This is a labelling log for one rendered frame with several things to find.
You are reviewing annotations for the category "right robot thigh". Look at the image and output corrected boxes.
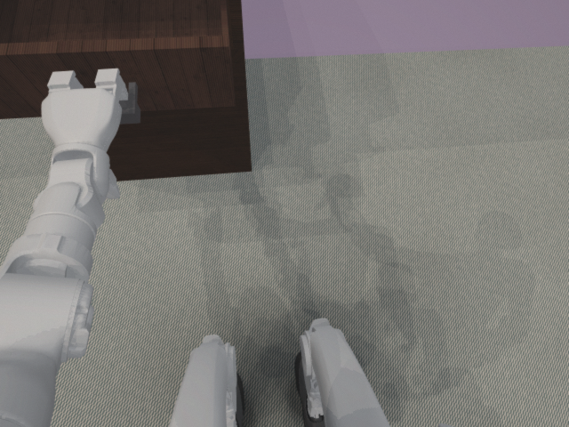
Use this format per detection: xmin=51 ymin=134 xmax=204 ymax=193
xmin=300 ymin=326 xmax=390 ymax=427

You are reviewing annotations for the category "cabinet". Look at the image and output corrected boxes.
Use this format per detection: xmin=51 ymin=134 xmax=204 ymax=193
xmin=107 ymin=0 xmax=252 ymax=181

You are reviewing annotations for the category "robot left forearm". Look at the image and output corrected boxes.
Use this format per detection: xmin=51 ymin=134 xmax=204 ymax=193
xmin=0 ymin=142 xmax=109 ymax=284

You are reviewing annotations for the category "handle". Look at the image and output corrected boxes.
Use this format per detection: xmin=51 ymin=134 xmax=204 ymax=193
xmin=119 ymin=82 xmax=140 ymax=125

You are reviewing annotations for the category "left robot upper arm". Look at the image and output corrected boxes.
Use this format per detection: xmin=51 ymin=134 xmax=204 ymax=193
xmin=0 ymin=273 xmax=94 ymax=427

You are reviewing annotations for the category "robot right shin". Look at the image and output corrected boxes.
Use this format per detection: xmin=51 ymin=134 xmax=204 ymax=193
xmin=303 ymin=318 xmax=345 ymax=417

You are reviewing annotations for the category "drawer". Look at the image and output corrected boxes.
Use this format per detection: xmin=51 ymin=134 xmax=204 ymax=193
xmin=0 ymin=0 xmax=236 ymax=119

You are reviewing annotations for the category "left robot hand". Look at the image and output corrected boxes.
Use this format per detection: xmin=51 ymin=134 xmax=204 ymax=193
xmin=41 ymin=68 xmax=128 ymax=199

